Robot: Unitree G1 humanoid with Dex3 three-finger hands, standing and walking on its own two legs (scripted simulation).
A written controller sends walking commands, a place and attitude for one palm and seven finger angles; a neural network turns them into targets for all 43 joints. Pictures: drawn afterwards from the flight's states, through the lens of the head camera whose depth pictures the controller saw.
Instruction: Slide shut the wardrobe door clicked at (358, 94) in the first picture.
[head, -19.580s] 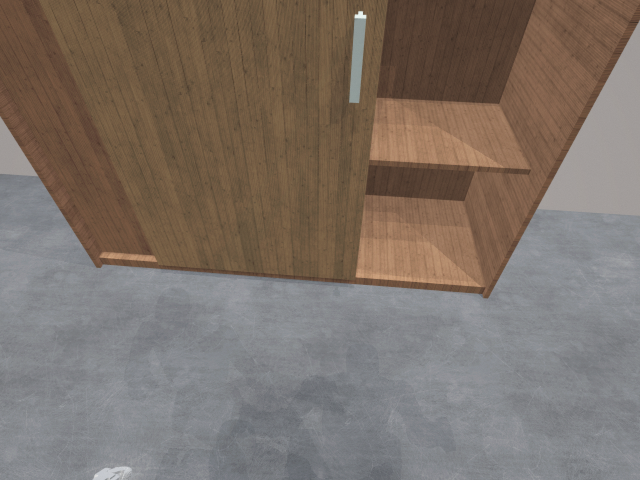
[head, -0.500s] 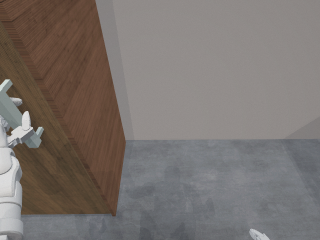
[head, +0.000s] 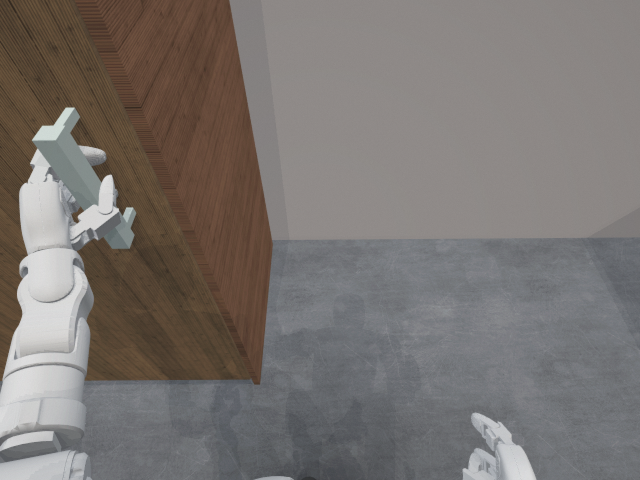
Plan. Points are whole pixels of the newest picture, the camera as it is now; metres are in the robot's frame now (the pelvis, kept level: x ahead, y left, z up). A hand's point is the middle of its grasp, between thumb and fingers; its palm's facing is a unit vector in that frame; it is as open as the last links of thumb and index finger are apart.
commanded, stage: stop walking and hold the door there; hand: left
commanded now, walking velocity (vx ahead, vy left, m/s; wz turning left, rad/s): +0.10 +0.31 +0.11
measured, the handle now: (98, 183) +0.41 +0.31 +0.13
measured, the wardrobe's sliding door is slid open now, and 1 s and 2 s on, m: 0.00 0.01 0.01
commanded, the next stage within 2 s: loosen the grip on the handle in 1.18 s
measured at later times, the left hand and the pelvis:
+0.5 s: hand (96, 215) +0.37 +0.30 +0.13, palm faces +0.19 -0.98 -0.10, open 5.9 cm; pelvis -0.03 +0.13 -0.01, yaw +3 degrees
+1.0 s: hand (94, 215) +0.36 +0.30 +0.13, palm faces +0.13 -0.99 -0.06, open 5.9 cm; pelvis -0.01 +0.15 +0.00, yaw +4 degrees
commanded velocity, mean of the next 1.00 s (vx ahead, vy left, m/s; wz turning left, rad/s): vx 0.05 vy -0.01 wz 0.04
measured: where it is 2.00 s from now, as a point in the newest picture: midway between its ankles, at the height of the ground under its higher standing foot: outside the picture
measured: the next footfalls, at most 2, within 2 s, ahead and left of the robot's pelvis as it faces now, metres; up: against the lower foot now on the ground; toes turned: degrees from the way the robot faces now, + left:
right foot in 0.04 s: +0.01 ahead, -0.11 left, +0.00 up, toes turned -9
left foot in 0.40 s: +0.03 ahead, +0.27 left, +0.00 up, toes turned +6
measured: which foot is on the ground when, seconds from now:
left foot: down 0.00-0.04, up 0.06-0.38, down 0.40-1.00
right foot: up 0.00-0.02, down 0.04-0.38, up 0.40-0.64, down 0.66-1.00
